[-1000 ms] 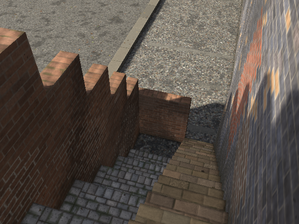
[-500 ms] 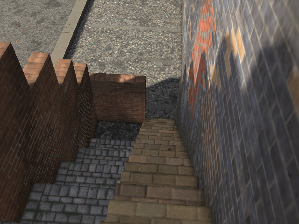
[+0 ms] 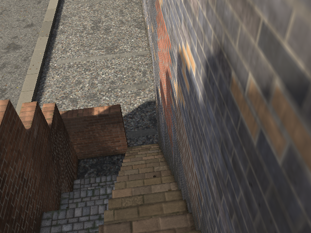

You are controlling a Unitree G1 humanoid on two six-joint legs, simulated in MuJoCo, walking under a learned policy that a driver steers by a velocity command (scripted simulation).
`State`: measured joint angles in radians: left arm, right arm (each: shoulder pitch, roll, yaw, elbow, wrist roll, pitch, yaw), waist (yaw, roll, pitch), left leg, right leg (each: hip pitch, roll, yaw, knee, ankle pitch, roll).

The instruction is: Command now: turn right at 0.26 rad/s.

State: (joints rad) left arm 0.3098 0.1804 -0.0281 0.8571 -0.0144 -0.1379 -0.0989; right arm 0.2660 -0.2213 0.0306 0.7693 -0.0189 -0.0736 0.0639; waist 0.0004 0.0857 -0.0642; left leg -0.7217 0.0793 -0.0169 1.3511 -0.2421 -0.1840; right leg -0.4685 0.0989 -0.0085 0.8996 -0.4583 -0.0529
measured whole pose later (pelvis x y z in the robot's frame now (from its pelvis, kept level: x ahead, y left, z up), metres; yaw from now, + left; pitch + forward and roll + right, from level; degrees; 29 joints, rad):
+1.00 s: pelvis -0.01 +0.09 +0.03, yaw +1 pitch -1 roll +0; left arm 0.28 0.19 -0.02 0.85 0.03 0.00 -0.12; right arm 0.21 -0.25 -0.05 1.01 0.01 -0.09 0.06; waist -0.04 0.01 0.08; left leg -0.23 -0.12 0.05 0.60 -0.35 0.11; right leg -0.28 -0.08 0.08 0.62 -0.33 0.10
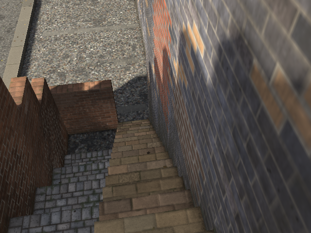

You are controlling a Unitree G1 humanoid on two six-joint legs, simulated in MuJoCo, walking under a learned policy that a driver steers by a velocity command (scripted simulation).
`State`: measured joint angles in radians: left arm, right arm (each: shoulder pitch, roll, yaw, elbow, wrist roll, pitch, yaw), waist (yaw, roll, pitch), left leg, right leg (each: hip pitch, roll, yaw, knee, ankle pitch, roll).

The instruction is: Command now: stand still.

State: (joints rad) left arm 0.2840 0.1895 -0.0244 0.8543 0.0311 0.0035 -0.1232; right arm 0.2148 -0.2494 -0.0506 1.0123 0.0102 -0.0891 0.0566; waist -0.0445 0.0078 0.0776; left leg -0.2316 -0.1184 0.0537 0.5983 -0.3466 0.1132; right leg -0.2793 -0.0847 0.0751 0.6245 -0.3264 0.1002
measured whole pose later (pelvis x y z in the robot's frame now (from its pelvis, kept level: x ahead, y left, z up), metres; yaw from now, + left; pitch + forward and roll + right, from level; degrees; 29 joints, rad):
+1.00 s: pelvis +0.22 +0.03 -0.10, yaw +1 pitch +7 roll +1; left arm 0.50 0.15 0.01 0.91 0.13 -0.11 -0.01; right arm 0.06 -0.30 0.01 0.78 -0.05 -0.18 -0.10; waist 0.10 -0.03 -0.10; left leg -0.55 0.00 0.15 1.30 -0.42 0.07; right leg -0.67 -0.01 0.07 1.43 -0.51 -0.02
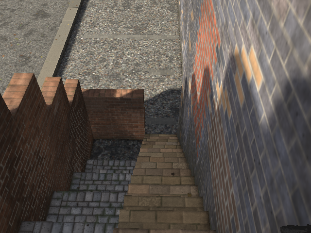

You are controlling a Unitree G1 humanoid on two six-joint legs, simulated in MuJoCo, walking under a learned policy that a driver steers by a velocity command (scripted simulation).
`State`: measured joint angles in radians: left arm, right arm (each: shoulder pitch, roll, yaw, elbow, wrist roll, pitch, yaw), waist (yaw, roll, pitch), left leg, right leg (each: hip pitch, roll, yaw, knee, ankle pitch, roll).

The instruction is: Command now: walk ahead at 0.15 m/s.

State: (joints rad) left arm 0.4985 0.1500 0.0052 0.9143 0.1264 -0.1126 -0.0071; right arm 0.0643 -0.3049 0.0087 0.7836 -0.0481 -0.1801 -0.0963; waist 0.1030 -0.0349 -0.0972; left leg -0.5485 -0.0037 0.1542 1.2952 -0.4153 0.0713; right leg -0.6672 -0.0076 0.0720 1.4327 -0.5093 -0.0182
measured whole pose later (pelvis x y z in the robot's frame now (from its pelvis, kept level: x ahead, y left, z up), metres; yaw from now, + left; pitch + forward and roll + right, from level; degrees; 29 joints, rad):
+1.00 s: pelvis +0.61 +0.00 -0.70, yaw +1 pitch +1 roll +9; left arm 0.27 0.28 0.01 0.78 0.15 -0.05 -0.16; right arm 0.52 -0.23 0.03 1.01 -0.07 -0.14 -0.01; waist -0.06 -0.09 0.02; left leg -0.38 -0.09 0.09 1.54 -0.91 0.04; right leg -0.52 -0.11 0.11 0.66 0.30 -0.04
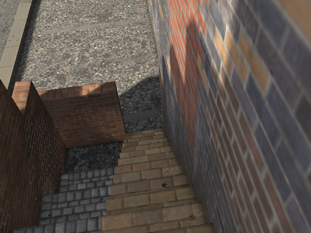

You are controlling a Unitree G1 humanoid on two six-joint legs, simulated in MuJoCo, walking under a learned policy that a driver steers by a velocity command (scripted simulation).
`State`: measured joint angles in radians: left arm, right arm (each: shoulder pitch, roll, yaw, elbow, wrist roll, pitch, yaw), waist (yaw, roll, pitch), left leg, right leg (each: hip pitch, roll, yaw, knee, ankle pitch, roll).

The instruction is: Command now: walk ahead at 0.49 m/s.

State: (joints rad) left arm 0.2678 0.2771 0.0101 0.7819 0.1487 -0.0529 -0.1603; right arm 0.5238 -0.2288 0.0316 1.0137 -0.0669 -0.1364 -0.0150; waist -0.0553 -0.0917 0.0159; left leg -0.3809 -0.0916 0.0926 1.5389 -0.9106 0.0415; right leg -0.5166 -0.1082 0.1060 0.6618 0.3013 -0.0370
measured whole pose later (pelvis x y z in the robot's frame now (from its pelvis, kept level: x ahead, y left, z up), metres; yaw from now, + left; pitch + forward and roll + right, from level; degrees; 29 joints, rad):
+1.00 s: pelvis +0.52 +0.04 -0.52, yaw +0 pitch +1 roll -3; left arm 0.36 0.21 0.01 0.86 0.04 -0.11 -0.13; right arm 0.22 -0.23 0.04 0.85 -0.06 -0.10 0.07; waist -0.04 0.07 -0.05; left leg -0.83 0.11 -0.06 1.34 -0.07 -0.11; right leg -0.42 0.09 -0.09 0.92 -0.52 -0.09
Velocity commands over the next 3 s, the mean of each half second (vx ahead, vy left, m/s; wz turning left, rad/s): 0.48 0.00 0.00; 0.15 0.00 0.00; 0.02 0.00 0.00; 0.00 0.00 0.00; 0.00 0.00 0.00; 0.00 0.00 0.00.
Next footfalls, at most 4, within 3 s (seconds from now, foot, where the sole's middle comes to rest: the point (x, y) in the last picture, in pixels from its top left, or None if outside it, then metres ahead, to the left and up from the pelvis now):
0.50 left None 0.33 0.11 -1.03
0.82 right None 0.54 -0.03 -1.24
1.06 left None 0.62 0.19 -1.24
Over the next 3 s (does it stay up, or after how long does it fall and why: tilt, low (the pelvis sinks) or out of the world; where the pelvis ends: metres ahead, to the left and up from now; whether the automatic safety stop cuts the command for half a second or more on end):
stays up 0.54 0.04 -0.51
